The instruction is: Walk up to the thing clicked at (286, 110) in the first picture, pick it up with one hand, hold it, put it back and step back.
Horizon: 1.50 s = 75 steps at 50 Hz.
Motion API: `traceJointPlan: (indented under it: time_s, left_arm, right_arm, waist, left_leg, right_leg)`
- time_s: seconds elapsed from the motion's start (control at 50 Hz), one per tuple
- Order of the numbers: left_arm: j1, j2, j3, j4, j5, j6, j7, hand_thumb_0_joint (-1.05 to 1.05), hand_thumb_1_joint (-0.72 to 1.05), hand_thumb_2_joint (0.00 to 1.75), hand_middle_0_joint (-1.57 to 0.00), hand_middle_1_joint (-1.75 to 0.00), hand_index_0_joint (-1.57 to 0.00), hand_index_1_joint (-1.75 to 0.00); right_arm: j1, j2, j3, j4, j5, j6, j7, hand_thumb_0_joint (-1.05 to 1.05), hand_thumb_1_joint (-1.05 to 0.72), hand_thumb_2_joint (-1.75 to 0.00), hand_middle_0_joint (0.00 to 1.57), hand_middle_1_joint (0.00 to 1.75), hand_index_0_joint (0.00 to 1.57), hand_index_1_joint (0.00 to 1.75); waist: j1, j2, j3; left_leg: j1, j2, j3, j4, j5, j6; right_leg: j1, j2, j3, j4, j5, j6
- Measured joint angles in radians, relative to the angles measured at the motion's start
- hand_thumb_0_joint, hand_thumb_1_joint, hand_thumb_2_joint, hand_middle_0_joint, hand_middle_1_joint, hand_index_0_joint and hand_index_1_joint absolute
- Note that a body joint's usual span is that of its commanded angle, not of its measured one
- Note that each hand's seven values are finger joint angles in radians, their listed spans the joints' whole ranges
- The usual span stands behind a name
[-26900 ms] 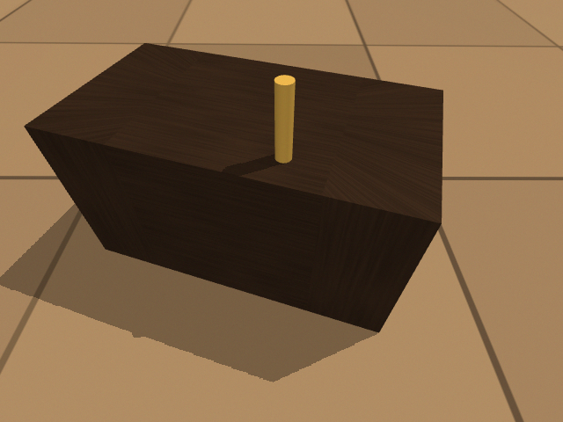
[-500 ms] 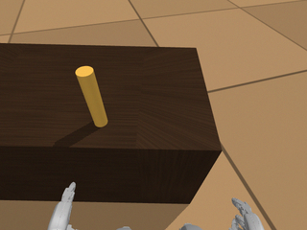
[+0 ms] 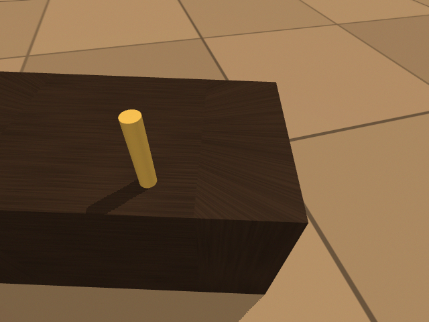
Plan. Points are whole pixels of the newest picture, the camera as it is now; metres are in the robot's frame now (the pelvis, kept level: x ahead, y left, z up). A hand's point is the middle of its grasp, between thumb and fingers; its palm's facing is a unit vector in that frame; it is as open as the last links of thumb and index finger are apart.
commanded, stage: stand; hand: left
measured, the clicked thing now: (140, 153) +0.49 +0.20 +0.01
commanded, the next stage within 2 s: none
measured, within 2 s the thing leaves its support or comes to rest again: neither
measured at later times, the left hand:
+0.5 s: hand out of the picture +0.06 +0.24 -0.13, palm faces -0.02 -0.94 -0.35, open 7.5 cm
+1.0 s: hand out of the picture +0.08 +0.24 -0.13, palm faces -0.04 -0.94 -0.34, open 7.4 cm
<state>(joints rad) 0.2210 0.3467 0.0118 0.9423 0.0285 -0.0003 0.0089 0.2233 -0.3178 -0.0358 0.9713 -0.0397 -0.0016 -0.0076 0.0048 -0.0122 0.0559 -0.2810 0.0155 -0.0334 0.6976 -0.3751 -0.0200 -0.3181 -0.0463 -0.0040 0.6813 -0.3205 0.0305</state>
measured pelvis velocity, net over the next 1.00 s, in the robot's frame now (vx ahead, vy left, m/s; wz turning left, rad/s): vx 0.00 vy -0.01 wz -0.02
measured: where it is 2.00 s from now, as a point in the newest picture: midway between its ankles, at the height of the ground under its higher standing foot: outside the picture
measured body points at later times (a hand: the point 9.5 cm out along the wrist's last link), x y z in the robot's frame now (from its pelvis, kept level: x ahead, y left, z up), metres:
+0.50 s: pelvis -0.01 -0.01 +0.02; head -0.01 -0.02 +0.47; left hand +0.06 +0.29 -0.11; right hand +0.06 -0.31 -0.12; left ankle +0.00 +0.13 -0.72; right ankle +0.03 -0.14 -0.72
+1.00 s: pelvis +0.00 -0.01 +0.03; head +0.01 -0.01 +0.48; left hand +0.08 +0.29 -0.11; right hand +0.05 -0.31 -0.11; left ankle +0.00 +0.13 -0.72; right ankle +0.03 -0.14 -0.72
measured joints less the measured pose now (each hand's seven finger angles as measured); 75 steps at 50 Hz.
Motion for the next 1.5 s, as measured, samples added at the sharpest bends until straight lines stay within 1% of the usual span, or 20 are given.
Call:
traceJointPlan:
  time_s: [0.06, 0.12, 0.2, 0.24, 0.32, 0.4, 0.62, 1.0, 1.2, 1.5]
  left_arm:
    - [-0.013, -0.006, -0.004, 0.040, -0.004, -0.001, -0.001, -0.01, -0.03, 0.56, -0.18, -0.25, -0.18, -0.26]
    - [-0.026, -0.010, -0.008, 0.076, -0.005, -0.003, -0.001, -0.01, 0.18, 0.69, -0.19, -0.27, -0.19, -0.28]
    - [-0.044, -0.012, -0.012, 0.116, -0.007, -0.005, -0.002, 0.00, 0.48, 0.80, -0.19, -0.29, -0.20, -0.29]
    - [-0.052, -0.012, -0.013, 0.133, -0.008, -0.007, -0.002, 0.00, 0.59, 0.83, -0.20, -0.29, -0.20, -0.30]
    - [-0.065, -0.013, -0.014, 0.161, -0.007, -0.012, -0.003, 0.00, 0.75, 0.87, -0.20, -0.30, -0.20, -0.30]
    - [-0.077, -0.013, -0.015, 0.183, -0.007, -0.015, -0.003, 0.00, 0.84, 0.89, -0.20, -0.30, -0.20, -0.30]
    - [-0.099, -0.013, -0.011, 0.215, -0.008, -0.015, -0.007, 0.00, 0.90, 0.90, -0.20, -0.30, -0.20, -0.31]
    - [-0.119, -0.007, -0.007, 0.221, -0.011, -0.012, -0.012, 0.00, 0.90, 0.90, -0.20, -0.30, -0.20, -0.31]
    - [-0.126, -0.007, -0.007, 0.215, -0.014, -0.010, -0.013, 0.00, 0.90, 0.90, -0.20, -0.30, -0.20, -0.31]
    - [-0.118, -0.004, -0.006, 0.211, -0.016, -0.007, -0.015, 0.00, 0.90, 0.90, -0.20, -0.30, -0.20, -0.31]
  right_arm:
    - [-0.015, 0.008, 0.009, 0.029, 0.003, -0.002, -0.001, 0.01, -0.90, -0.90, 0.20, 0.30, 0.21, 0.30]
    - [-0.030, 0.013, 0.015, 0.054, 0.008, -0.006, -0.001, 0.01, -0.90, -0.90, 0.20, 0.30, 0.21, 0.30]
    - [-0.050, 0.014, 0.018, 0.083, 0.011, -0.008, -0.001, 0.01, -0.90, -0.90, 0.20, 0.30, 0.21, 0.30]
    - [-0.058, 0.011, 0.018, 0.097, 0.014, -0.009, 0.000, 0.01, -0.90, -0.90, 0.20, 0.30, 0.21, 0.30]
    - [-0.070, 0.002, 0.016, 0.120, 0.017, -0.008, 0.002, 0.01, -0.90, -0.90, 0.20, 0.30, 0.21, 0.30]
    - [-0.078, -0.009, 0.013, 0.140, 0.019, -0.004, 0.003, 0.01, -0.90, -0.90, 0.20, 0.30, 0.21, 0.30]
    - [-0.082, -0.022, 0.013, 0.173, 0.019, 0.003, 0.008, 0.01, -0.90, -0.90, 0.20, 0.30, 0.21, 0.30]
    - [-0.089, -0.019, 0.024, 0.182, 0.021, 0.000, 0.008, 0.01, -0.90, -0.90, 0.20, 0.30, 0.21, 0.30]
    - [-0.101, -0.024, 0.025, 0.178, 0.022, -0.004, 0.007, 0.01, -0.90, -0.90, 0.20, 0.30, 0.21, 0.30]
    - [-0.107, -0.026, 0.024, 0.173, 0.023, -0.002, 0.009, 0.01, -0.90, -0.90, 0.20, 0.30, 0.21, 0.30]
  waist:
    - [0.002, 0.005, -0.002]
    - [0.001, 0.011, -0.002]
    - [0.002, 0.017, 0.000]
    - [0.002, 0.020, 0.002]
    - [0.001, 0.024, 0.006]
    - [-0.001, 0.027, 0.010]
    - [-0.006, 0.020, 0.014]
    - [-0.011, 0.015, 0.014]
    - [-0.010, 0.017, 0.008]
    - [-0.009, 0.016, 0.008]
  left_leg:
    - [0.033, 0.000, 0.001, -0.050, 0.025, -0.001]
    - [0.065, -0.001, 0.000, -0.101, 0.051, -0.002]
    - [0.100, -0.001, 0.000, -0.163, 0.084, -0.005]
    - [0.114, -0.001, 0.000, -0.189, 0.099, -0.006]
    - [0.137, 0.001, -0.001, -0.234, 0.124, -0.010]
    - [0.151, 0.005, -0.002, -0.265, 0.143, -0.013]
    - [0.168, 0.016, 0.002, -0.310, 0.168, -0.020]
    - [0.184, 0.017, 0.016, -0.338, 0.171, -0.018]
    - [0.195, 0.014, 0.019, -0.352, 0.172, -0.016]
    - [0.202, 0.019, 0.021, -0.363, 0.173, -0.020]
  right_leg:
    - [0.033, -0.001, -0.001, -0.050, 0.024, 0.001]
    - [0.064, -0.002, -0.003, -0.096, 0.047, 0.003]
    - [0.096, -0.003, -0.005, -0.149, 0.075, 0.002]
    - [0.109, -0.002, -0.006, -0.172, 0.088, 0.001]
    - [0.128, -0.001, -0.008, -0.209, 0.108, -0.002]
    - [0.141, 0.003, -0.010, -0.237, 0.124, -0.004]
    - [0.156, 0.014, -0.008, -0.282, 0.152, -0.010]
    - [0.164, 0.015, 0.005, -0.306, 0.158, -0.007]
    - [0.171, 0.012, 0.008, -0.313, 0.156, -0.004]
    - [0.175, 0.017, 0.009, -0.319, 0.155, -0.008]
